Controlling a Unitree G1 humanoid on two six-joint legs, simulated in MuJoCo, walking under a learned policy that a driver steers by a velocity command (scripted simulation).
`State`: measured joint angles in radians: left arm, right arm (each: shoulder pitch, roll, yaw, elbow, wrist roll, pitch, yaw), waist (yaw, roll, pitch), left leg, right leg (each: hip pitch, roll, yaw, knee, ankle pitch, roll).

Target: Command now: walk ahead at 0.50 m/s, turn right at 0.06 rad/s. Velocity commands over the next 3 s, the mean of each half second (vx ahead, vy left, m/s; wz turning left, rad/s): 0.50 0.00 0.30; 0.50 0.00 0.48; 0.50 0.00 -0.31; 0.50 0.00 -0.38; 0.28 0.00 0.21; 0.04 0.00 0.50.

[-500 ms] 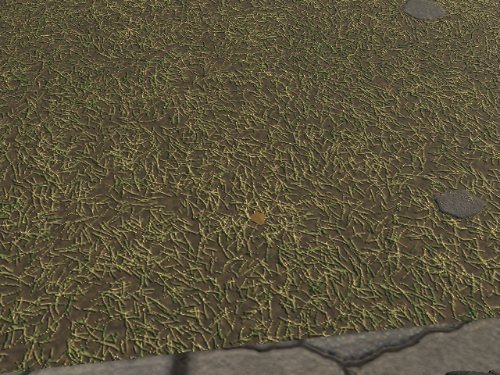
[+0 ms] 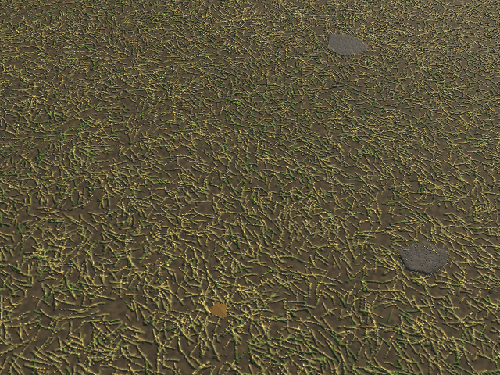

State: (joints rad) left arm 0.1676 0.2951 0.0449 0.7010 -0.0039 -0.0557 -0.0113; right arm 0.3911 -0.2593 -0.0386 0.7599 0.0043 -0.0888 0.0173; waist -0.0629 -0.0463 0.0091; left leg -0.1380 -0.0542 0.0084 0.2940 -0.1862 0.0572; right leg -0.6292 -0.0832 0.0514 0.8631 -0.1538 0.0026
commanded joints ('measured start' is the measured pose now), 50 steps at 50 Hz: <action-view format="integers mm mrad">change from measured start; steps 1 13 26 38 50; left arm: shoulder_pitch -97 226 -4 174 -113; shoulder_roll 23 216 126 75 49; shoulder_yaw -2 89 70 34 7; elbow -77 -1 53 16 -5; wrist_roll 0 0 -6 10 5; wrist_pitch -24 -59 -76 -83 -42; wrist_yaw -9 -24 8 -19 -10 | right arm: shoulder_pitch -37 117 -225 22 -98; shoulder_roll -186 -42 -71 -316 -172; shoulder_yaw -48 -5 -36 -103 -56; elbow -47 -36 -136 -150 -101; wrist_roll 8 28 18 2 0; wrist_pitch -10 18 33 56 15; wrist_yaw -10 -15 27 15 -29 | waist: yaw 4 158 87 30 4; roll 121 -221 -28 367 97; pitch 12 -393 19 -282 -26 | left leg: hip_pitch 17 -506 -384 472 -39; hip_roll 230 37 135 359 178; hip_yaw -149 -89 -24 -572 -176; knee -135 829 364 178 -66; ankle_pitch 234 -293 338 389 323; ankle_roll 148 -23 -20 374 168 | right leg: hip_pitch -1 1048 466 -109 68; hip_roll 3 -280 -119 110 -12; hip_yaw -13 479 -122 -16 -27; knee -188 -463 -700 593 -179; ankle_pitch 167 -141 135 -504 255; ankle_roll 8 -269 -139 1 48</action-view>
